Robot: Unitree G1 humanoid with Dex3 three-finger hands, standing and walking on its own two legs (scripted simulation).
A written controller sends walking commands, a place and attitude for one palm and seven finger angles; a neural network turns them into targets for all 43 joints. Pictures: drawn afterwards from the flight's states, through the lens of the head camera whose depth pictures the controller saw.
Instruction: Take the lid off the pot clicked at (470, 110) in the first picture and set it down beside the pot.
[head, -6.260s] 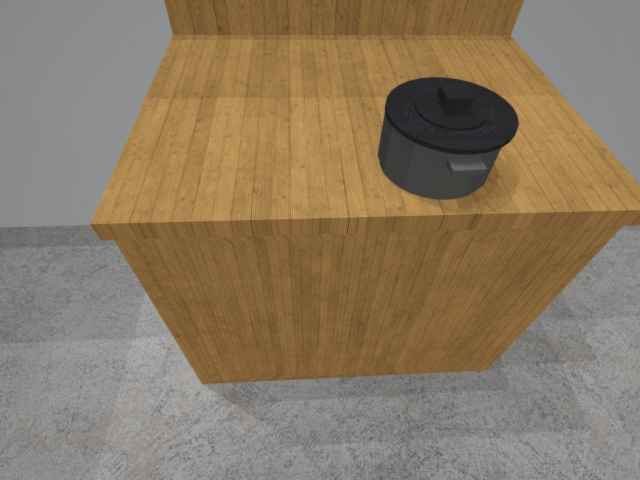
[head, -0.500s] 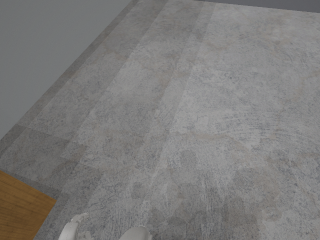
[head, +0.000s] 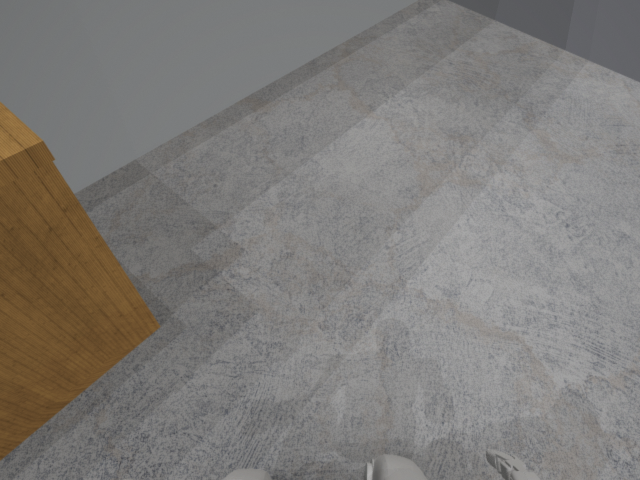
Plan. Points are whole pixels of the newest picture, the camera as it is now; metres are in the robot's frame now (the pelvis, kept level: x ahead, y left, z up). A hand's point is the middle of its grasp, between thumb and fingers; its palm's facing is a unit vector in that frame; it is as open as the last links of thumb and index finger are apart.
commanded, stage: turn to face it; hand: left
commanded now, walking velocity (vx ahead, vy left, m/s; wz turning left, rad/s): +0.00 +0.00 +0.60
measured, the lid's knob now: out of the picture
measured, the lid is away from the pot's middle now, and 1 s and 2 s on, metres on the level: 0.00 0.00 0.00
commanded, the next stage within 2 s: take the last steps up to it in 1.46 s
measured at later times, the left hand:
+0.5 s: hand out of the picture +0.08 +0.17 -0.13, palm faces +0.31 -0.91 -0.29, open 7.4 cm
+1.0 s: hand out of the picture -0.06 +0.22 -0.16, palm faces +0.63 -0.73 -0.27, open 7.4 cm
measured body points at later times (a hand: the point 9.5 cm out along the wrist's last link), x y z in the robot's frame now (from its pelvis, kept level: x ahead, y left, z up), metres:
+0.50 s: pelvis +0.03 -0.06 +0.01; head +0.07 -0.07 +0.45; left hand +0.06 +0.21 -0.11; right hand +0.16 -0.30 -0.15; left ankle -0.03 +0.07 -0.64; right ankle +0.04 -0.16 -0.73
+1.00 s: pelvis +0.02 -0.01 +0.01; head +0.04 +0.03 +0.45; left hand -0.09 +0.25 -0.14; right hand +0.27 -0.15 -0.12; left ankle -0.02 +0.07 -0.73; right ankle +0.10 -0.16 -0.66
